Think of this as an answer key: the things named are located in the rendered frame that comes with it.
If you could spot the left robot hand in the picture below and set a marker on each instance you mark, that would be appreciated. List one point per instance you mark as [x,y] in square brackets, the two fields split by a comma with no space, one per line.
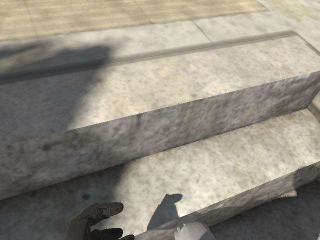
[80,227]

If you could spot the right robot thigh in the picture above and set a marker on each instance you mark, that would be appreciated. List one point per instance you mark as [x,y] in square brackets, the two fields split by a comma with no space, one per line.
[193,231]

